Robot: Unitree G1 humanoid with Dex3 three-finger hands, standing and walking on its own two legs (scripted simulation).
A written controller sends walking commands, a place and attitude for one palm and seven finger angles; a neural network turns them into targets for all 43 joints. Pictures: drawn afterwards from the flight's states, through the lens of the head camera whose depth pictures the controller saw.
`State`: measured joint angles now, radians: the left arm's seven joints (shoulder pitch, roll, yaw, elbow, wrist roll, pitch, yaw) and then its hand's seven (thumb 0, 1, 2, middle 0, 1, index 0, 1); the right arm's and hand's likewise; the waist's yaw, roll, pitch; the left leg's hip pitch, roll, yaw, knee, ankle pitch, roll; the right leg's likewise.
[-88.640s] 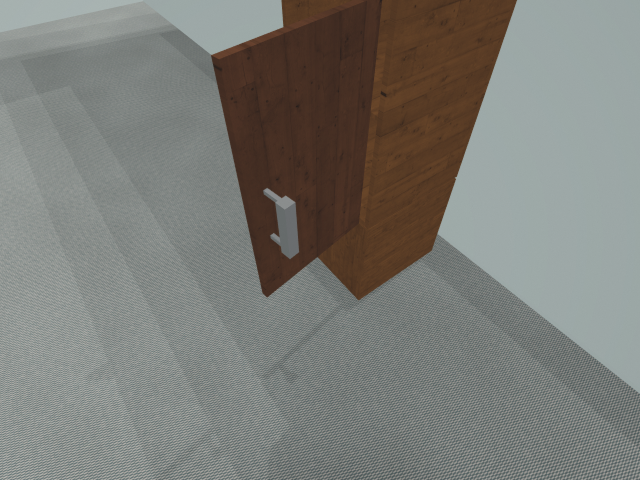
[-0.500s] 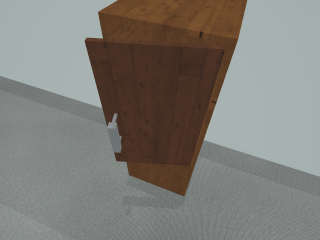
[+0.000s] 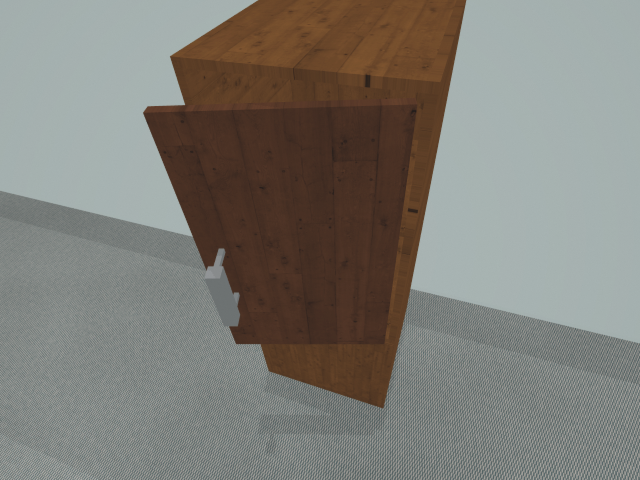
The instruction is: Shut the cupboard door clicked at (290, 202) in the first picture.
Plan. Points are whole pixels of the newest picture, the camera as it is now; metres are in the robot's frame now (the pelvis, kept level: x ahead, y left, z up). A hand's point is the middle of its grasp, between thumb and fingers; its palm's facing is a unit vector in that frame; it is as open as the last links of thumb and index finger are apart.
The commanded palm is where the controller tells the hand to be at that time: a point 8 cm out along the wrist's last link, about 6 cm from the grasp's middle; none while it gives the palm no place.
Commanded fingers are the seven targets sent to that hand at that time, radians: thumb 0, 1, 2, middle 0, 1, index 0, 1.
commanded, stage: look again from close up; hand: left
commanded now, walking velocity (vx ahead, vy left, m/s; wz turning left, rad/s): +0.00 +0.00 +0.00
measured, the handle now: (226, 287) +0.46 +0.21 -0.08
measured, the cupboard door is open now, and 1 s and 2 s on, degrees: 18 18 18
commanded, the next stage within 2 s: raise the hand and make a fist in 0.20 s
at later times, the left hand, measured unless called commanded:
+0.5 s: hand (208, 415) +0.21 +0.16 -0.03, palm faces +0.24 -0.97 -0.09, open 7.1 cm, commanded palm +0.11 +0.21 -0.07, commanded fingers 0.00 0.90 0.90 -0.38 -0.50 -0.38 -0.50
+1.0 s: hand (221, 461) +0.17 +0.15 -0.07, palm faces -0.10 -0.99 -0.02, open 4.8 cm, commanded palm +0.13 +0.22 -0.07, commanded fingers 0.00 0.90 0.90 -0.84 -1.00 -0.84 -1.00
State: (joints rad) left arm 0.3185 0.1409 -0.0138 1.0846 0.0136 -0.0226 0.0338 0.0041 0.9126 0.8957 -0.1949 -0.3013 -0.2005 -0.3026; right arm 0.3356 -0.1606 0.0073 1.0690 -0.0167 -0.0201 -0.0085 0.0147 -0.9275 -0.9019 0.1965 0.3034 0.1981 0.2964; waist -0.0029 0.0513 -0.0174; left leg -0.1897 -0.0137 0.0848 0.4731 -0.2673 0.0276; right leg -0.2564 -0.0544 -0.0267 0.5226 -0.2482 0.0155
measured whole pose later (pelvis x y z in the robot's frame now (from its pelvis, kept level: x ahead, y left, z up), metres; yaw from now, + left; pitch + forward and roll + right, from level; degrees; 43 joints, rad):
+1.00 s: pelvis -0.05 -0.02 -0.13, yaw +2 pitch +17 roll -2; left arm 0.35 0.22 0.09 -0.08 -0.27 -0.37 -0.35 0.02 0.91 0.90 -0.66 -0.81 -0.67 -0.81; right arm 0.17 -0.17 0.04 0.53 0.03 -0.20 -0.04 0.01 -0.91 -0.90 0.20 0.30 0.20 0.30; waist 0.04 0.05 -0.14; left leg -1.09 0.04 -0.04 1.39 -0.59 -0.01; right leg -1.09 -0.04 -0.11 1.33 -0.53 -0.03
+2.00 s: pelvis -0.02 -0.01 -0.12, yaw +2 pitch +19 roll -2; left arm 0.39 0.24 0.15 -0.02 -0.29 -0.36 -0.31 0.02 0.91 0.90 -1.29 -1.50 -1.30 -1.50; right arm 0.25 -0.25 0.00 0.48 0.02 -0.15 -0.04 0.01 -0.91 -0.90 0.20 0.30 0.20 0.30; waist 0.00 0.03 -0.18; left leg -1.07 0.04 -0.03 1.35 -0.62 0.00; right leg -1.07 -0.03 -0.10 1.29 -0.56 -0.02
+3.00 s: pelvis -0.03 -0.01 -0.12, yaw +2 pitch +20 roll -2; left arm -0.02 0.24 0.13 0.28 -0.22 -0.38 -0.22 0.02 0.91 0.90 -1.30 -1.50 -1.30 -1.50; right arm 0.26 -0.26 0.01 0.53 0.01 -0.12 -0.03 0.01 -0.91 -0.90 0.20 0.30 0.20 0.30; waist -0.03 0.03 -0.17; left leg -1.08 0.03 -0.01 1.31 -0.58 0.01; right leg -1.09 -0.04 -0.08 1.27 -0.53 -0.01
